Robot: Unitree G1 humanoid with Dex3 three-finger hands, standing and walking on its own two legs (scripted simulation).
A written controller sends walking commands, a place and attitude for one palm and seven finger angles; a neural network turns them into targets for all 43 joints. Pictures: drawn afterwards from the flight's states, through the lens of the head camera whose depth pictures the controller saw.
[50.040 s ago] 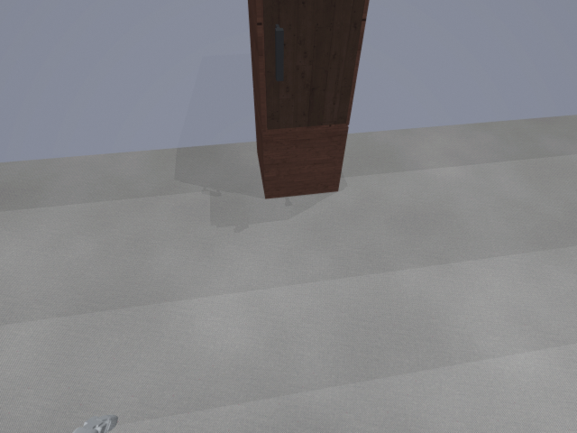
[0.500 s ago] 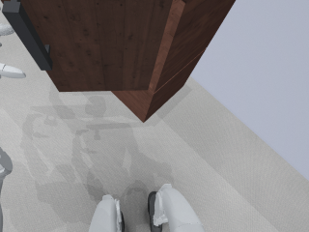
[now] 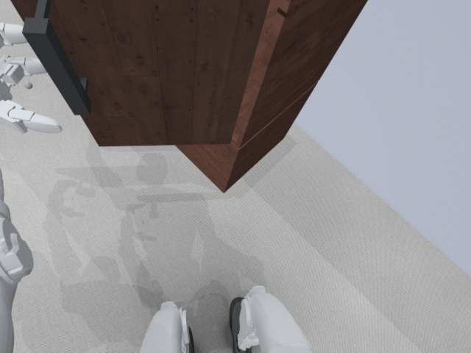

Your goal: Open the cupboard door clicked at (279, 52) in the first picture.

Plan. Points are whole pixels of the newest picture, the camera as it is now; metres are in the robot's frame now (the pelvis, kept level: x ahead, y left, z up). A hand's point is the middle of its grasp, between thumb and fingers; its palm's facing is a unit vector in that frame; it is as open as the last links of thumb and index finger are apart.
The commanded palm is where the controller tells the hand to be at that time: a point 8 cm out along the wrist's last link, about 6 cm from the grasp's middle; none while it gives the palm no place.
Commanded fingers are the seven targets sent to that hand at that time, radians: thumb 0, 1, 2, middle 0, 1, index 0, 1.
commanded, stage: slide the fingers in behind the handle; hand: left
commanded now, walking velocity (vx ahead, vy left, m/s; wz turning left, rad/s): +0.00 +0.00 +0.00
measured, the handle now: (65, 62) +0.56 +0.23 +0.06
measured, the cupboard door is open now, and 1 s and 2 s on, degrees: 50 49 49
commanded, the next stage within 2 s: close the thumb around the handle in 1.32 s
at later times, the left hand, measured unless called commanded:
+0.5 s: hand (43, 82) +0.52 +0.25 +0.06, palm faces +0.00 -1.00 -0.02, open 13.9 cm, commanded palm +0.51 +0.27 +0.06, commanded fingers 0.00 -0.50 0.30 -0.30 -1.20 -0.30 -1.20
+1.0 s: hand (76, 83) +0.51 +0.20 +0.07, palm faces +0.01 -1.00 -0.02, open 14.0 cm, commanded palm +0.49 +0.24 +0.06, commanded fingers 0.00 -0.50 0.30 -0.30 -1.20 -0.30 -1.20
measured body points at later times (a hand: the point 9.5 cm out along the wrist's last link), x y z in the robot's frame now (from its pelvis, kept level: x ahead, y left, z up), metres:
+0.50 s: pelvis +0.00 +0.00 +0.00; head +0.17 +0.04 +0.41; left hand +0.51 +0.31 +0.06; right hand +0.00 -0.27 -0.10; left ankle -0.01 +0.07 -0.65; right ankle +0.05 -0.12 -0.65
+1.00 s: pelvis +0.01 -0.01 +0.00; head +0.15 +0.02 +0.43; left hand +0.51 +0.26 +0.07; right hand +0.02 -0.27 -0.10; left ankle -0.01 +0.07 -0.65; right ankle +0.05 -0.12 -0.65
